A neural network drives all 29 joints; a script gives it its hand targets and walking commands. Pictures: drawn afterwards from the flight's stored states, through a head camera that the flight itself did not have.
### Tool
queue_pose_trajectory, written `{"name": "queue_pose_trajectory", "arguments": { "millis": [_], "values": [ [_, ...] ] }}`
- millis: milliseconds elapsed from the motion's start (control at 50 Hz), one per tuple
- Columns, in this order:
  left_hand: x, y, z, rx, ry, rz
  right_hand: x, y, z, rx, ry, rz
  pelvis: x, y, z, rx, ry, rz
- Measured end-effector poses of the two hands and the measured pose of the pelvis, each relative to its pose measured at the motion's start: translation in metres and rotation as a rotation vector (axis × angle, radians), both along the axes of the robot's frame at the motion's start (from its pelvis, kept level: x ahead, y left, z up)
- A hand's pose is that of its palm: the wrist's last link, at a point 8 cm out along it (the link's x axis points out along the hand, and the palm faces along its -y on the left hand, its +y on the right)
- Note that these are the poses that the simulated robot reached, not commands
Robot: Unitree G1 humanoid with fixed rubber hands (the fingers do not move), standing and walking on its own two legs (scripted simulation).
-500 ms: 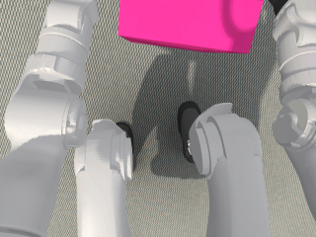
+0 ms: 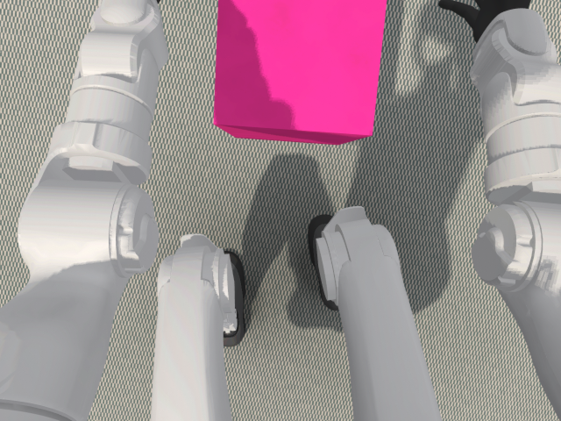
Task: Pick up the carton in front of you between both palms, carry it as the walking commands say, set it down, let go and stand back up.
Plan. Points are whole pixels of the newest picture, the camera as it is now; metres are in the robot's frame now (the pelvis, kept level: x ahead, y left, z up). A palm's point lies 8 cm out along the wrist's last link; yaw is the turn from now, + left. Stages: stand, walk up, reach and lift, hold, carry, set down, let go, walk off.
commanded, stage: set down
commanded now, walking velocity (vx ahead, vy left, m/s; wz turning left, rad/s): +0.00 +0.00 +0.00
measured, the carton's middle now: (293, 74) +0.53 -0.09 -0.32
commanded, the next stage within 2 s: let go in 0.64 s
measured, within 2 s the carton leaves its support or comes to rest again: neither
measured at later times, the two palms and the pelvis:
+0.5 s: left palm out of the picture +0.59 +0.08 +0.03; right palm out of the picture +0.50 -0.31 +0.04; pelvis +0.03 +0.00 +0.13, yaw +0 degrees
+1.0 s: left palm out of the picture +0.49 +0.12 +0.14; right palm out of the picture +0.43 -0.30 +0.15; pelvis +0.07 -0.02 +0.26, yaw -1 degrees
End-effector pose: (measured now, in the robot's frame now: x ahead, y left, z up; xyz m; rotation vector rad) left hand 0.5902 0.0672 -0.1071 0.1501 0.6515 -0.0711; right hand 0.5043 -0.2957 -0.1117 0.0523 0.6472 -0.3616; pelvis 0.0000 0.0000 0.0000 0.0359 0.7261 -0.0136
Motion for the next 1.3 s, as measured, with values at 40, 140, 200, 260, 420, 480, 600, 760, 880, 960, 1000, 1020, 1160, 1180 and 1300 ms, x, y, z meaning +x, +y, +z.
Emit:
{"name": "queue_pose_trajectory", "arguments": {
  "millis": [40, 140, 200, 260, 420, 480, 600, 760, 880, 960, 1000, 1020, 1160, 1180, 1300],
  "values": [
    [0.001, 0.002, 0.010, 0.000, -0.003, 0.004, 0.001, 0.000, 0.011, -0.003, -0.003, 0.003, 0.001, 0.000, 0.009, 0.003, 0.016, -0.001],
    [0.002, 0.009, 0.033, 0.001, -0.017, 0.008, 0.004, 0.000, 0.036, -0.012, -0.009, 0.009, 0.005, -0.001, 0.029, 0.004, 0.049, 0.000],
    [0.002, 0.011, 0.047, 0.001, -0.023, 0.005, 0.004, -0.002, 0.052, -0.017, -0.010, 0.011, 0.008, -0.001, 0.043, 0.002, 0.064, 0.002],
    [0.002, 0.011, 0.063, 0.000, -0.024, 0.001, 0.002, -0.005, 0.069, -0.019, -0.008, 0.012, 0.011, -0.001, 0.059, 0.000, 0.074, 0.002],
    [0.002, 0.010, 0.115, -0.002, -0.020, -0.004, 0.000, -0.010, 0.123, -0.011, -0.010, 0.014, 0.022, -0.001, 0.105, -0.001, 0.089, -0.003],
    [0.003, 0.011, 0.135, -0.002, -0.019, -0.003, 0.000, -0.011, 0.143, -0.008, -0.013, 0.017, 0.026, -0.002, 0.123, 0.001, 0.091, -0.006],
    [0.001, 0.015, 0.173, -0.002, -0.020, -0.004, -0.002, -0.010, 0.178, -0.008, -0.017, 0.024, 0.031, -0.003, 0.158, 0.002, 0.086, -0.007],
    [-0.010, 0.019, 0.209, 0.022, -0.009, 0.009, -0.007, -0.007, 0.213, -0.028, 0.007, 0.067, 0.039, -0.008, 0.197, 0.004, 0.065, -0.007],
    [-0.052, 0.032, 0.227, 0.080, 0.024, 0.054, -0.035, -0.001, 0.230, -0.069, 0.081, 0.171, 0.051, -0.013, 0.228, 0.008, 0.011, -0.009],
    [-0.089, 0.043, 0.241, 0.100, 0.055, 0.080, -0.064, -0.001, 0.247, -0.085, 0.129, 0.227, 0.061, -0.017, 0.249, 0.006, -0.054, -0.010],
    [-0.104, 0.048, 0.250, 0.101, 0.064, 0.084, -0.078, -0.003, 0.258, -0.089, 0.143, 0.245, 0.066, -0.019, 0.259, 0.003, -0.090, -0.012],
    [-0.110, 0.050, 0.255, 0.101, 0.066, 0.084, -0.085, -0.003, 0.263, -0.090, 0.148, 0.251, 0.069, -0.020, 0.263, 0.002, -0.107, -0.013],
    [-0.143, 0.066, 0.290, 0.097, 0.069, 0.061, -0.125, -0.001, 0.301, -0.083, 0.152, 0.258, 0.087, -0.023, 0.287, -0.011, -0.223, -0.023],
    [-0.148, 0.069, 0.294, 0.097, 0.071, 0.059, -0.130, 0.001, 0.306, -0.082, 0.152, 0.257, 0.090, -0.023, 0.290, -0.013, -0.240, -0.025],
    [-0.183, 0.091, 0.317, 0.092, 0.085, 0.057, -0.169, 0.020, 0.332, -0.075, 0.158, 0.253, 0.105, -0.018, 0.307, -0.026, -0.349, -0.029]
  ]
}}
